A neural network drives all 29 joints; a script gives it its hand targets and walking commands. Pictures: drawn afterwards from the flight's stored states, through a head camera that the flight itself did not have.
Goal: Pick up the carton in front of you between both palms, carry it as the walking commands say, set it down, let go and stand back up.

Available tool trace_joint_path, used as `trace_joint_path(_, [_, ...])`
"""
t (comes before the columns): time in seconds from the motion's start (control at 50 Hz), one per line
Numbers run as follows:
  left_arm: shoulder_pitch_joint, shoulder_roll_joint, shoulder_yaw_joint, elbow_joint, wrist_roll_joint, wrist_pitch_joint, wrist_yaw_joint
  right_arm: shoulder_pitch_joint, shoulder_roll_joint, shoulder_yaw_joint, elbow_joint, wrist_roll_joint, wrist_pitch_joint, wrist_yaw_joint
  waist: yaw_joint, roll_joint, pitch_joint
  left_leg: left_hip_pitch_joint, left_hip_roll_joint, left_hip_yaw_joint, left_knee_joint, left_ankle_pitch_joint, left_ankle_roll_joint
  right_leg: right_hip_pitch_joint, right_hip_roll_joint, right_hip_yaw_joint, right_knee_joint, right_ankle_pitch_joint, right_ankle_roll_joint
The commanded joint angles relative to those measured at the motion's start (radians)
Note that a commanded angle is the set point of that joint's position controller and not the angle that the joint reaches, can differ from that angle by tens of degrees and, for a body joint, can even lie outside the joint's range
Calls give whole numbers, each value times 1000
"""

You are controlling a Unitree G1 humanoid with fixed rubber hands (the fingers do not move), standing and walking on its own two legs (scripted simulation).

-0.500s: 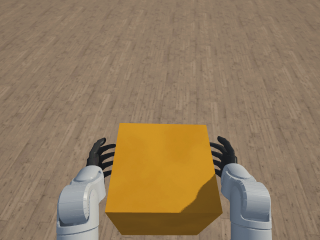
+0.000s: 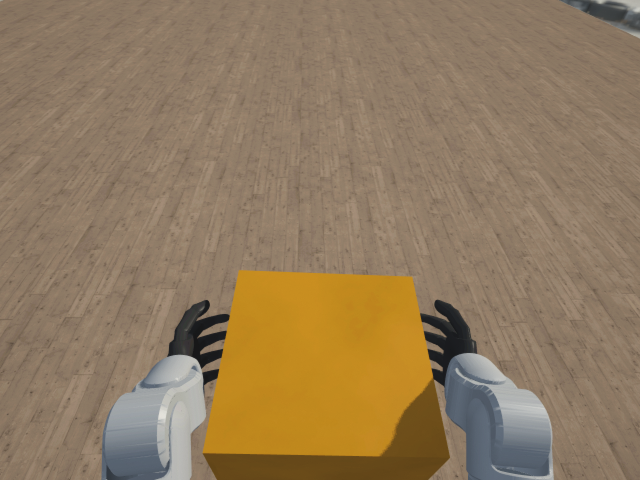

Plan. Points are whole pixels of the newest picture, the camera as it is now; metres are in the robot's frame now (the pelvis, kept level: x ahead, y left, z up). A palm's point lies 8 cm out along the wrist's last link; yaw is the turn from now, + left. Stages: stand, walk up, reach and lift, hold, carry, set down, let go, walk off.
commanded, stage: carry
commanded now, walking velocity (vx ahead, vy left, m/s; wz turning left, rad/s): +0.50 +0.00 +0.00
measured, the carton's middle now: (320, 398) +0.24 +0.00 +0.01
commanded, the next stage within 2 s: none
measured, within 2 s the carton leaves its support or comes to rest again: neither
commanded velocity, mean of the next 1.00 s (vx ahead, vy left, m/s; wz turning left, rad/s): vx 0.47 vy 0.00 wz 0.00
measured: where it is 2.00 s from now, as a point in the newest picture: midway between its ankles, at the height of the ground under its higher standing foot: (300, 324)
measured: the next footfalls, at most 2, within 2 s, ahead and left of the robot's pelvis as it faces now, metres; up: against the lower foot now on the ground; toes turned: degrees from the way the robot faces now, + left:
right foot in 0.34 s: +0.42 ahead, -0.14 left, +0.00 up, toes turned -10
left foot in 0.84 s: +0.76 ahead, +0.10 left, +0.00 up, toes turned +14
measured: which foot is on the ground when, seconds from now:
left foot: down 0.00-0.36, up 0.38-0.82, down 0.84-1.00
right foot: up 0.00-0.32, down 0.34-0.86, up 0.88-1.00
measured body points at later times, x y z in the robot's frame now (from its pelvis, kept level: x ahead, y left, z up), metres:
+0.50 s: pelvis +0.33 -0.06 +0.00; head +0.33 -0.07 +0.45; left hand +0.55 +0.11 +0.06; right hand +0.58 -0.19 +0.05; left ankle +0.24 +0.08 -0.65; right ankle +0.38 -0.13 -0.74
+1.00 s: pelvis +0.67 +0.01 +0.00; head +0.67 +0.03 +0.45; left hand +0.92 +0.16 +0.07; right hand +0.91 -0.14 +0.08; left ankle +0.72 +0.09 -0.74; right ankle +0.57 -0.12 -0.64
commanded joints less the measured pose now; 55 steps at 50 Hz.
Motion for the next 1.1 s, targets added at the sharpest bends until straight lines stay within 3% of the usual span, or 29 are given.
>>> trace_joint_path(0.0, [-414,-852,-632,-108,-251,-71,-114,-456,847,646,-139,312,-37,152,21,136,-169,184,260,-272,-305,-178,33,-87,-38,-3,-147,78,17])
trace_joint_path(0.12, [-382,-809,-643,-145,-255,-74,-98,-388,784,635,-154,301,-41,146,8,136,-95,293,221,-176,-312,-32,34,-149,-19,-81,-450,244,42])
trace_joint_path(0.24, [-364,-714,-629,-146,-265,-47,-91,-338,706,599,-131,258,-19,116,6,170,-10,385,226,-123,-235,187,18,-94,12,-125,-612,248,2])
trace_joint_path(0.28, [-352,-700,-616,-135,-264,-46,-92,-343,702,604,-132,255,-15,113,18,177,-37,382,214,-77,-98,384,-5,52,55,-180,-661,186,-20])
trace_joint_path(0.3, [-331,-699,-609,-120,-262,-49,-93,-343,704,609,-133,253,-14,111,34,143,-93,329,178,-24,65,465,-32,230,102,-225,-687,147,-23])
trace_joint_path(0.32, [-306,-703,-599,-105,-257,-53,-94,-338,699,615,-132,253,-14,109,50,71,-184,187,142,-15,276,356,-62,470,43,-136,-671,94,-31])
trace_joint_path(0.34, [-303,-691,-589,-100,-247,-59,-97,-338,704,634,-158,257,-12,108,61,-167,-288,-123,42,-31,612,116,-122,732,-245,325,-750,-57,-153])
trace_joint_path(0.36, [-290,-725,-599,-89,-261,-68,-101,-347,716,647,-169,264,-14,113,55,-338,-294,-352,-56,-119,810,-302,-126,812,-342,592,-876,56,-224])
trace_joint_path(0.38, [-296,-766,-604,-107,-269,-78,-112,-363,766,669,-160,277,-26,121,48,-250,-271,-406,9,-215,916,-307,-94,777,-327,485,-848,202,-213])
trace_joint_path(0.4, [-307,-817,-621,-111,-276,-92,-125,-371,816,678,-159,279,-40,133,50,-155,-268,-409,51,-232,932,-271,-71,716,-298,386,-822,274,-191])
trace_joint_path(0.42, [-335,-860,-636,-122,-281,-108,-137,-381,865,689,-152,282,-55,144,45,-58,-249,-382,92,-246,871,-202,-63,626,-272,298,-830,270,-154])
trace_joint_path(0.44, [-360,-892,-650,-130,-286,-123,-147,-383,904,698,-143,280,-70,153,40,-40,-233,-343,115,-251,792,-149,-67,554,-247,229,-868,216,-123])
trace_joint_path(0.48, [-364,-919,-672,-139,-294,-147,-163,-364,944,708,-134,265,-98,162,40,-90,-218,-309,107,-210,698,-80,-76,508,-216,133,-918,139,-104])
trace_joint_path(0.54, [-323,-891,-686,-149,-296,-163,-175,-315,927,704,-142,231,-121,155,41,-105,-163,-340,110,-162,533,-15,-98,499,-197,60,-973,128,-123])
trace_joint_path(0.62, [-280,-814,-680,-174,-294,-157,-165,-268,864,697,-165,223,-117,140,43,-97,-91,-354,87,-100,293,83,-106,543,-159,-17,-972,262,-121])
trace_joint_path(0.74, [-266,-685,-637,-200,-276,-105,-115,-279,723,666,-216,253,-62,110,46,-129,11,-279,56,-47,99,155,-70,591,-155,-84,-933,397,-93])
trace_joint_path(0.78, [-270,-647,-626,-204,-270,-85,-99,-282,675,644,-216,259,-44,101,40,-142,-26,-133,12,1,79,94,-54,593,-146,-126,-805,595,-71])
trace_joint_path(0.8, [-281,-631,-624,-212,-270,-75,-92,-277,660,632,-208,260,-37,96,23,-116,-78,35,-38,53,38,61,-51,549,-108,-184,-644,664,-46])
trace_joint_path(0.82, [-288,-613,-621,-219,-268,-66,-84,-264,647,618,-195,260,-31,93,2,-54,-156,279,-11,8,50,7,-50,413,-69,-193,-442,569,-20])
trace_joint_path(0.84, [-302,-609,-626,-239,-274,-57,-78,-275,623,604,-193,255,-29,92,-2,167,-250,517,271,-431,-28,-194,58,121,14,-163,-127,319,37])
trace_joint_path(0.86, [-313,-607,-634,-253,-284,-49,-79,-268,645,608,-183,273,-29,93,-5,389,-284,604,402,-771,-183,-98,150,-100,131,-83,116,-162,47])
trace_joint_path(0.88, [-329,-652,-649,-236,-289,-50,-83,-275,676,610,-198,281,-26,99,0,290,-249,572,400,-681,-169,67,152,-169,71,25,242,-198,21])
trace_joint_path(0.9, [-336,-698,-652,-225,-289,-54,-94,-290,727,624,-208,289,-31,109,-1,198,-250,515,370,-584,-135,175,136,-174,26,55,252,-164,-2])
trace_joint_path(0.92, [-347,-751,-657,-215,-292,-61,-105,-324,772,639,-220,295,-39,120,4,100,-229,434,350,-485,-136,207,94,-157,-15,61,192,-102,-10])
trace_joint_path(0.94, [-362,-796,-665,-206,-290,-70,-114,-358,810,653,-225,301,-46,131,13,70,-219,361,323,-412,-166,157,59,-117,-40,68,104,-44,-10])
trace_joint_path(0.98, [-364,-844,-675,-196,-281,-89,-124,-384,851,674,-232,313,-59,150,17,118,-201,292,294,-296,-199,199,29,-57,-30,21,-22,-4,-5])
trace_joint_path(1.08, [-327,-844,-682,-214,-262,-106,-110,-348,815,675,-241,317,-69,166,22,179,-150,294,226,-108,-171,437,22,-28,19,-84,-359,80,22])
